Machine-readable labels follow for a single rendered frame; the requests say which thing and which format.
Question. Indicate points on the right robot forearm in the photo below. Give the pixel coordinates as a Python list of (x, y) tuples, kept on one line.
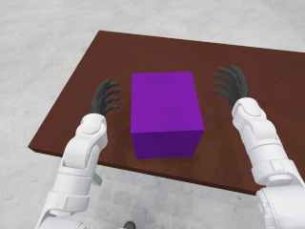
[(271, 166)]

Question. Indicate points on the left robot forearm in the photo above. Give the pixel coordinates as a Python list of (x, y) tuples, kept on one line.
[(70, 192)]

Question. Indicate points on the table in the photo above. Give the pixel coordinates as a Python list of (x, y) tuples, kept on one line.
[(276, 81)]

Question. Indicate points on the robot right hand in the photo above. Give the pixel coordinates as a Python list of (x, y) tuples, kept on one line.
[(238, 84)]

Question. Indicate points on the right robot upper arm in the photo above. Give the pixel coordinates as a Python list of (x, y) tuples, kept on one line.
[(281, 207)]

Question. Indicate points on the left robot upper arm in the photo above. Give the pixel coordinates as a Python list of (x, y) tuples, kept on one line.
[(58, 223)]

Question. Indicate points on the carton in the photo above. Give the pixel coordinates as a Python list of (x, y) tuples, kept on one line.
[(165, 115)]

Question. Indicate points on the robot left hand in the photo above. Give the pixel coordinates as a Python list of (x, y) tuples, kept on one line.
[(100, 101)]

